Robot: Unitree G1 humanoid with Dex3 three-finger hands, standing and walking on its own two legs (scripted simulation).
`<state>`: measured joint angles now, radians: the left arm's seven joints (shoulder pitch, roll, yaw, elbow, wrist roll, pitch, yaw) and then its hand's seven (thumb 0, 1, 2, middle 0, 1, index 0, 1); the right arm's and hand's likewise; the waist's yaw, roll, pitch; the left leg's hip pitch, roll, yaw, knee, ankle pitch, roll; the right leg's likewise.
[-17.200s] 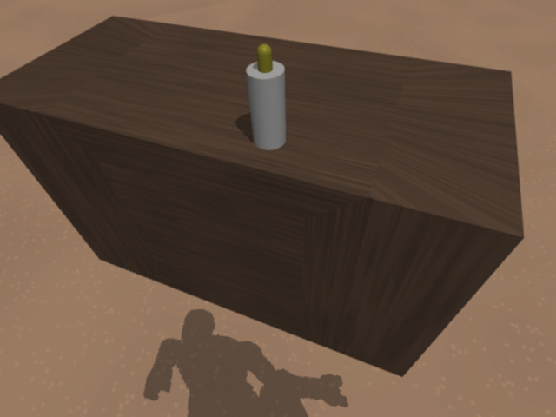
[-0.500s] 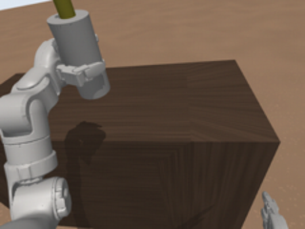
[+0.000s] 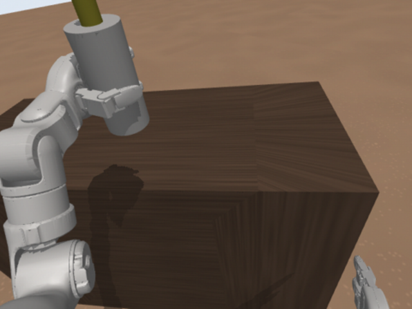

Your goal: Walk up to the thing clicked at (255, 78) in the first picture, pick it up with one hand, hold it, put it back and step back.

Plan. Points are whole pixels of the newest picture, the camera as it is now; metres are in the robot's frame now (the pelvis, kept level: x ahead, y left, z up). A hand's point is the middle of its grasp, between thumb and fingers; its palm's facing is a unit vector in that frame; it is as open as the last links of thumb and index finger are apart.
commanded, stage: hold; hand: left
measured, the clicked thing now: (108, 65) +0.32 +0.16 +0.37
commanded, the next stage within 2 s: crouch in 0.84 s
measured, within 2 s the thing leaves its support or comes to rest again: neither
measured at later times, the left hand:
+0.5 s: hand (111, 82) +0.32 +0.16 +0.35, palm faces +0.04 -1.00 -0.06, open 9.7 cm
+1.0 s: hand (112, 83) +0.32 +0.16 +0.34, palm faces +0.06 -1.00 -0.05, open 9.7 cm
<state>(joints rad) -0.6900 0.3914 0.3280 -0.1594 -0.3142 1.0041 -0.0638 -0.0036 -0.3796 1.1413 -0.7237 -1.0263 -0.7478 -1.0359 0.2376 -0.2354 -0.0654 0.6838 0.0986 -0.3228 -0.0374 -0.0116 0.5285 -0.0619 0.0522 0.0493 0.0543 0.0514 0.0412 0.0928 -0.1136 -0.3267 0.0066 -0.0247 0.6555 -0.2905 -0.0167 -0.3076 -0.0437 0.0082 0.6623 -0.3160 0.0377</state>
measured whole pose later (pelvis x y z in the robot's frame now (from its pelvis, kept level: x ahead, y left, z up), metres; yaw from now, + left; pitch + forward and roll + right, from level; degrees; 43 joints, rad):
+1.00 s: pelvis -0.01 +0.00 +0.00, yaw +0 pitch -3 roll +0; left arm -0.71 0.41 0.32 -0.14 -0.30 1.01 -0.07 0.00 -0.38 1.14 -0.72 -1.03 -0.75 -1.04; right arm 0.25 -0.25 -0.06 0.67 0.10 -0.33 -0.04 -0.01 0.53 -0.06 0.05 0.05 0.05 0.05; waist 0.04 0.09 -0.11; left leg -0.33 0.01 -0.02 0.65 -0.28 -0.02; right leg -0.31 -0.04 0.01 0.66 -0.31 0.04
